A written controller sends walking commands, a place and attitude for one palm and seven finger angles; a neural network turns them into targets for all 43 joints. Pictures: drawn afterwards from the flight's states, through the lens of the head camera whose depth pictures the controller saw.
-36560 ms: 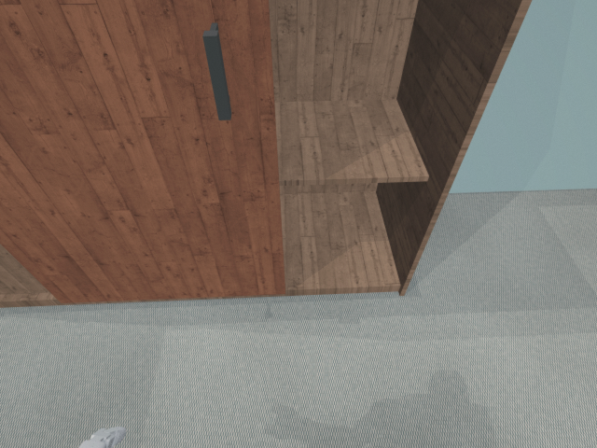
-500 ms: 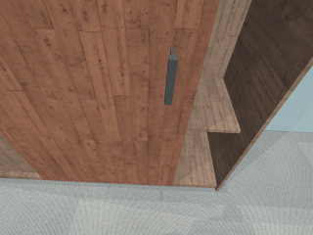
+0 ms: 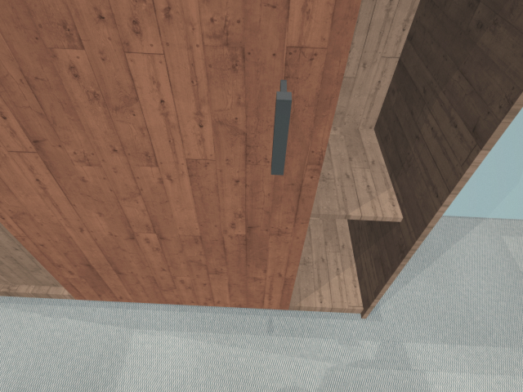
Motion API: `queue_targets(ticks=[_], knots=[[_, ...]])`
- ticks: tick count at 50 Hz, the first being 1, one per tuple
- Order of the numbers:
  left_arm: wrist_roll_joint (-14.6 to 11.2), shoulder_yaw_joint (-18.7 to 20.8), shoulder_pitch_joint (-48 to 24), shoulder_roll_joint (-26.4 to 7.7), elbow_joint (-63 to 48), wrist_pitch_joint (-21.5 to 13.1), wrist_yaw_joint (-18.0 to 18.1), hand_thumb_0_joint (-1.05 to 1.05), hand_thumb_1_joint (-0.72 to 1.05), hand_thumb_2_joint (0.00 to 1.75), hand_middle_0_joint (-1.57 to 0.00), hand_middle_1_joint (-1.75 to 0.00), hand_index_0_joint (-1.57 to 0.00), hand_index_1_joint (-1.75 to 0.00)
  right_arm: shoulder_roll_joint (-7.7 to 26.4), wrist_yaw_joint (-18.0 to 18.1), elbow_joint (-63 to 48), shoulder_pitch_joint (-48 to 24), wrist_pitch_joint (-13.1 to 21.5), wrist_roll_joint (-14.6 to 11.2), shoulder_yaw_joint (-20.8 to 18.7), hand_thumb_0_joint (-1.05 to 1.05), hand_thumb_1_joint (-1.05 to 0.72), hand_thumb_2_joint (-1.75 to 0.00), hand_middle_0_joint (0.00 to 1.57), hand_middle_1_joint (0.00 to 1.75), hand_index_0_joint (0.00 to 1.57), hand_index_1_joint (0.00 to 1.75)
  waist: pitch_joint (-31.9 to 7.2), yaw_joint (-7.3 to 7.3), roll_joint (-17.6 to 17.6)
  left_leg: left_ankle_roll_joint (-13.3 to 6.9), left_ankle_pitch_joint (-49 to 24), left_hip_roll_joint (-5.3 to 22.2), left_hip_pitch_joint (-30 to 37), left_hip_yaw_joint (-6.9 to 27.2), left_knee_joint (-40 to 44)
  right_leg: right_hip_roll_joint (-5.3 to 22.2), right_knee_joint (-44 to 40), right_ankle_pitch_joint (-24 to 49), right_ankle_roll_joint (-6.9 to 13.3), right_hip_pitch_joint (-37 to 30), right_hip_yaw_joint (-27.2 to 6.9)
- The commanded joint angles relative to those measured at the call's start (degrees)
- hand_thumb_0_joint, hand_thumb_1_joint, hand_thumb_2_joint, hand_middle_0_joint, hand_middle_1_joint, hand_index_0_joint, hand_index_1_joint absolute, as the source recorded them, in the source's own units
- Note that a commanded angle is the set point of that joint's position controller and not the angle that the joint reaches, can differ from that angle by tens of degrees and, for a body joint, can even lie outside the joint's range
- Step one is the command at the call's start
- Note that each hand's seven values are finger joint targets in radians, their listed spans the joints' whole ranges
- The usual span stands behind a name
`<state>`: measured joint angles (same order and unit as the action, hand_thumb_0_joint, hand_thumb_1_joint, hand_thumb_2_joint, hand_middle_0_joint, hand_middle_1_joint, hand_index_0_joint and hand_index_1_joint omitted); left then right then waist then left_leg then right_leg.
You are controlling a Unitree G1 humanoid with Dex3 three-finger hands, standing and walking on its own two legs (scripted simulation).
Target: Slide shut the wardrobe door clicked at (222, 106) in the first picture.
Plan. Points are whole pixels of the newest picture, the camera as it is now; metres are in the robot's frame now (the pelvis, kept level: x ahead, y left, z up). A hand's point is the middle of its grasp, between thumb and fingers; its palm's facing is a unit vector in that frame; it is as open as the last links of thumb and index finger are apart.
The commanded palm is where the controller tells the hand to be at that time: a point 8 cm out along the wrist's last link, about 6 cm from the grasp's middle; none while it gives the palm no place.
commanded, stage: look again from close up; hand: left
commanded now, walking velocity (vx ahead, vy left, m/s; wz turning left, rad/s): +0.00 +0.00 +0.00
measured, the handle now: (280, 129) +0.51 +0.01 +0.14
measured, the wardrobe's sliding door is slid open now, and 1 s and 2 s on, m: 0.29 0.29 0.29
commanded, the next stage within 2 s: shuffle to correct the standing spot in 0.06 s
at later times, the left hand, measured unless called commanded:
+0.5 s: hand out of the picture -0.02 +0.14 -0.19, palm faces +0.01 -0.99 -0.16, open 7.4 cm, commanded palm none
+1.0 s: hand out of the picture -0.01 +0.05 -0.21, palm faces +0.04 -1.00 -0.08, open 7.4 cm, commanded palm none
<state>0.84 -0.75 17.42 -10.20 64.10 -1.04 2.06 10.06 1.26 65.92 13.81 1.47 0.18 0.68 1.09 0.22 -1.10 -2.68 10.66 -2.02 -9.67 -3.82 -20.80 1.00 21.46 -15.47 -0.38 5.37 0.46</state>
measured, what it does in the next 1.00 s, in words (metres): steps to the right: left foot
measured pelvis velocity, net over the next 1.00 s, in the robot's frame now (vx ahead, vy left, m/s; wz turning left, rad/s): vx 0.06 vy -0.09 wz -0.05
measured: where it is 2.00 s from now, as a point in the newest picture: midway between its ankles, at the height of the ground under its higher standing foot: outside the picture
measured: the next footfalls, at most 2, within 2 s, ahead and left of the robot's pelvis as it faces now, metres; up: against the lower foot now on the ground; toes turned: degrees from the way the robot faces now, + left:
left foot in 0.96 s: +0.12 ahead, -0.02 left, +0.00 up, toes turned +3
right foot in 1.30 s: +0.11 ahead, -0.28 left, +0.00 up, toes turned -2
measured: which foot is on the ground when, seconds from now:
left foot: down 0.00-0.60, up 0.62-0.94, down 0.96-1.00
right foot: down 0.00-0.98, up 1.00-1.00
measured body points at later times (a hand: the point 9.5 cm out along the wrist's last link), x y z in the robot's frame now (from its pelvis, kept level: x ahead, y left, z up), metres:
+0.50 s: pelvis +0.01 -0.03 -0.01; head +0.02 -0.02 +0.44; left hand -0.02 +0.19 -0.17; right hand +0.00 -0.25 -0.17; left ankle +0.01 +0.09 -0.75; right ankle -0.04 -0.12 -0.74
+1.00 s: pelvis +0.06 -0.09 -0.03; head +0.08 -0.06 +0.42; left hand -0.01 +0.10 -0.20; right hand +0.13 -0.32 -0.16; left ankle +0.08 -0.02 -0.75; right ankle -0.04 -0.13 -0.72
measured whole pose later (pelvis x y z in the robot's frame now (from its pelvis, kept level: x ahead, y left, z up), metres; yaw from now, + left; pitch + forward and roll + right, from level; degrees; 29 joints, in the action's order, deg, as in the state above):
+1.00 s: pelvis +0.06 -0.09 -0.03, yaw -3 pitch +0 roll +0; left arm 1.6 2.1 25.0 -6.9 62.2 1.9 1.2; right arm 5.6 4.3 59.6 8.8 2.0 1.0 -0.7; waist 1.9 1.3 -4.8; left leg -4.3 17.9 1.1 -19.4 -9.7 -37.9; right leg -7.6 45.8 -25.9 3.8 12.9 3.2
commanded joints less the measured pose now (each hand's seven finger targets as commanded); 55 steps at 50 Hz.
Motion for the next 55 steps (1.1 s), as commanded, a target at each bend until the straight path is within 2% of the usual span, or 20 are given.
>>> queue_targets(ticks=[1, 7, 10, 15, 25, 28, 30, 31, 32, 34, 36, 43, 45, 46, 47, 48, 49, 50, 52, 55], knots=[[-0.1, 1.0, 3.7, -6.5, -1.6, -0.7, 0.2, 0.00, 0.90, 0.90, -0.20, -0.30, -0.20, -0.30, 7.4, 0.5, -1.7, 2.1, 0.8, 0.1, -1.2, 0.00, -0.90, -0.90, 0.20, 0.30, 0.20, 0.30, 1.4, 0.16, -0.1, 0.4, -9.8, 8.3, 2.7, 7.9, 3.1, 5.3, -3.8, 9.1, 1.9, 4.4, -4.5], [-0.2, 0.9, 3.8, -6.7, -1.6, -0.8, 0.2, 0.00, 0.90, 0.90, -0.20, -0.30, -0.20, -0.30, 7.4, 0.5, -1.6, 1.8, 0.7, 0.1, -1.2, 0.00, -0.90, -0.90, 0.20, 0.30, 0.20, 0.30, 1.8, 0.34, 0.0, 0.4, -9.7, 8.2, 2.4, 7.8, 2.9, 5.4, -4.0, 9.3, 1.9, 4.4, -4.5], [-0.4, 0.3, 5.2, -3.8, -0.6, -0.4, 0.2, 0.00, 0.90, 0.90, -0.20, -0.30, -0.20, -0.30, 4.7, 0.5, -0.9, 2.8, 0.4, 0.2, -0.6, 0.00, -0.90, -0.90, 0.20, 0.30, 0.20, 0.30, 2.1, -0.01, -0.5, 0.8, -7.5, 8.6, 2.6, 7.6, 3.2, 4.9, -4.2, 7.3, 1.4, 5.1, -4.0], [-0.3, 0.6, 6.1, -3.4, 0.0, 0.6, -0.1, 0.00, 0.90, 0.90, -0.20, -0.30, -0.20, -0.30, 5.1, 0.9, -0.3, 3.2, -0.1, 0.5, -1.2, 0.00, -0.90, -0.90, 0.20, 0.30, 0.20, 0.30, 4.1, -0.26, 1.8, 0.7, -0.4, 10.3, 1.3, 9.0, 4.1, 3.5, -2.2, 3.3, 1.1, 7.2, -2.5], [0.9, 2.5, 8.5, -1.9, -2.5, 2.2, -1.4, 0.00, 0.90, 0.90, -0.20, -0.30, -0.20, -0.30, 8.4, 2.2, -1.0, 6.2, -0.8, 1.0, -4.0, 0.00, -0.90, -0.90, 0.20, 0.30, 0.20, 0.30, 3.1, -0.19, 7.3, -5.2, 2.9, 18.5, -1.4, 15.7, 3.9, 0.3, 10.3, -4.3, 1.4, 12.6, 1.3], [1.1, 3.1, 11.0, -2.3, -2.5, 1.8, -1.5, 0.00, 0.90, 0.90, -0.20, -0.30, -0.20, -0.30, 6.6, 2.1, -2.0, 5.1, -0.9, 0.9, -4.1, 0.00, -0.90, -0.90, 0.20, 0.30, 0.20, 0.30, 2.4, 1.12, 1.6, -1.9, 3.0, 13.5, -8.3, 8.7, -3.1, 2.0, 1.5, 1.8, 2.1, 5.1, -1.6], [1.0, 4.0, 13.7, -5.5, -1.7, 1.6, -0.8, 0.00, 0.90, 0.90, -0.20, -0.30, -0.20, -0.30, 2.0, 2.1, -3.3, 3.2, -0.8, 0.8, -3.0, 0.00, -0.90, -0.90, 0.20, 0.30, 0.20, 0.30, 2.9, 2.41, -13.2, 1.8, 11.2, 3.6, -17.4, -2.8, -18.0, 9.9, -5.0, 15.1, 4.7, -1.4, -11.7], [1.0, 3.9, 15.0, -4.9, -1.4, 1.5, -0.5, 0.00, 0.90, 0.90, -0.20, -0.30, -0.20, -0.30, 1.7, 2.3, -4.3, 0.9, -1.0, 0.9, -2.9, 0.00, -0.90, -0.90, 0.20, 0.30, 0.20, 0.30, 3.5, 3.60, -12.8, 1.8, 20.3, 2.9, -21.3, -1.6, -27.1, 12.4, -4.6, 28.3, 6.5, -2.3, -13.1], [1.1, 3.5, 15.6, -4.1, -1.2, 1.6, -0.2, 0.00, 0.90, 0.90, -0.20, -0.30, -0.20, -0.30, 1.6, 2.5, -4.5, 1.5, -1.2, 0.9, -3.0, 0.00, -0.90, -0.90, 0.20, 0.30, 0.20, 0.30, 3.6, 2.86, -11.6, 1.7, 21.2, 3.7, -22.7, -0.3, -32.6, 12.8, -3.4, 35.2, 7.5, -2.6, -11.6], [1.0, 3.3, 13.3, -2.7, -2.3, 1.5, 0.0, 0.00, 0.90, 0.90, -0.20, -0.30, -0.20, -0.30, 1.6, 2.5, -3.9, 2.0, -1.1, 0.8, -3.1, 0.00, -0.90, -0.90, 0.20, 0.30, 0.20, 0.30, 2.7, 1.50, -5.8, 2.3, 18.7, 4.9, -24.0, -0.5, -38.4, 11.5, -0.8, 43.3, 11.7, -4.3, -8.8], [1.1, 3.2, 13.6, -2.9, -3.1, 1.2, 0.1, 0.00, 0.90, 0.90, -0.20, -0.30, -0.20, -0.30, 1.2, 2.2, -4.4, 0.8, -1.0, 0.9, -3.1, 0.00, -0.90, -0.90, 0.20, 0.30, 0.20, 0.30, 1.5, 1.82, -3.8, 2.6, 17.3, 4.7, -24.4, -1.9, -38.7, 10.0, -0.2, 46.5, 12.9, -5.9, -7.5], [1.7, 3.6, 13.1, -3.0, -3.9, 1.4, 0.2, 0.00, 0.90, 0.90, -0.20, -0.30, -0.20, -0.30, 1.0, 2.6, -6.4, -1.1, -0.8, 0.7, -3.0, 0.00, -0.90, -0.90, 0.20, 0.30, 0.20, 0.30, 1.5, 1.02, -3.4, 1.5, 14.3, 4.1, -18.9, -3.7, -25.9, 8.3, 0.7, 47.6, 11.5, -3.6, -8.9], [1.3, 3.8, 11.0, -3.5, -4.7, 1.5, -0.3, 0.00, 0.90, 0.90, -0.20, -0.30, -0.20, -0.30, 1.4, 3.3, -5.4, 3.1, -0.5, 0.6, -2.8, 0.00, -0.90, -0.90, 0.20, 0.30, 0.20, 0.30, 0.0, -1.20, -2.9, 0.4, 9.1, 3.0, -10.4, -4.7, -16.6, 5.9, 5.0, 52.4, 8.6, -0.6, -6.5], [1.0, 3.8, 9.5, -3.5, -4.9, 1.5, -0.5, 0.00, 0.90, 0.90, -0.20, -0.30, -0.20, -0.30, 2.2, 3.7, -4.0, 8.1, -0.2, 0.7, -3.0, 0.00, -0.90, -0.90, 0.20, 0.30, 0.20, 0.30, -2.6, -3.65, -1.8, -0.6, 1.8, 3.4, -3.1, -3.1, -8.9, 4.0, 11.0, 50.6, 6.2, 0.9, -5.1], [0.6, 3.7, 9.5, -2.7, -5.4, 1.5, -0.8, 0.00, 0.90, 0.90, -0.20, -0.30, -0.20, -0.30, 4.4, 4.1, -2.2, 13.9, 0.2, 0.8, -3.6, 0.00, -0.90, -0.90, 0.20, 0.30, 0.20, 0.30, -5.3, -5.94, 1.3, -3.1, -7.5, 9.6, 8.3, 3.6, -3.6, 2.1, 21.5, 38.0, 3.3, 8.4, -3.6], [-0.1, 3.6, 12.0, 0.0, -6.0, 1.5, -1.0, 0.00, 0.90, 0.90, -0.20, -0.30, -0.20, -0.30, 9.1, 4.4, -2.4, 15.8, 0.3, 1.4, -4.3, 0.00, -0.90, -0.90, 0.20, 0.30, 0.20, 0.30, -6.7, -5.57, 15.6, -11.7, -24.9, 28.1, 15.6, 25.9, -1.1, -3.5, 40.6, -3.9, -0.5, 23.9, 0.0], [0.6, 4.3, 11.1, -3.6, -7.0, 2.0, -0.5, 0.00, 0.90, 0.90, -0.20, -0.30, -0.20, -0.30, 9.9, 3.9, -4.1, 13.3, -0.6, 0.8, -3.9, 0.00, -0.90, -0.90, 0.20, 0.30, 0.20, 0.30, -3.5, -4.41, 9.9, -16.4, -24.6, 34.5, 7.1, 32.6, 2.0, -3.4, 50.2, -17.8, -0.1, 25.7, -4.5], [1.5, 4.8, 8.3, -4.2, -7.1, 2.6, -0.4, 0.00, 0.90, 0.90, -0.20, -0.30, -0.20, -0.30, 7.6, 3.5, -5.4, 7.8, -0.6, 1.0, -3.4, 0.00, -0.90, -0.90, 0.20, 0.30, 0.20, 0.30, 3.6, -2.08, 3.4, -14.1, -17.5, 30.9, -3.2, 26.3, 5.0, -1.3, 50.4, -14.8, 0.8, 25.1, -6.6], [1.9, 4.4, 8.9, -1.0, -6.5, 3.3, -1.3, 0.00, 0.90, 0.90, -0.20, -0.30, -0.20, -0.30, 4.3, 3.5, -7.7, 0.3, 0.6, 0.9, -2.2, 0.00, -0.90, -0.90, 0.20, 0.30, 0.20, 0.30, 8.0, 1.57, 6.3, -10.1, -13.4, 24.3, -11.4, 17.0, 6.6, 0.8, 48.9, -7.5, 0.0, 24.0, -5.8], [0.9, 3.7, 10.9, 1.3, -5.0, 3.7, -1.3, 0.00, 0.90, 0.90, -0.20, -0.30, -0.20, -0.30, 4.2, 2.5, -8.0, -1.5, 1.0, 1.2, -2.4, 0.00, -0.90, -0.90, 0.20, 0.30, 0.20, 0.30, 3.3, 3.12, 9.3, -7.1, -15.7, 16.8, -12.4, 5.6, 4.6, 1.5, 38.8, -4.3, -1.1, 16.2, -2.2]])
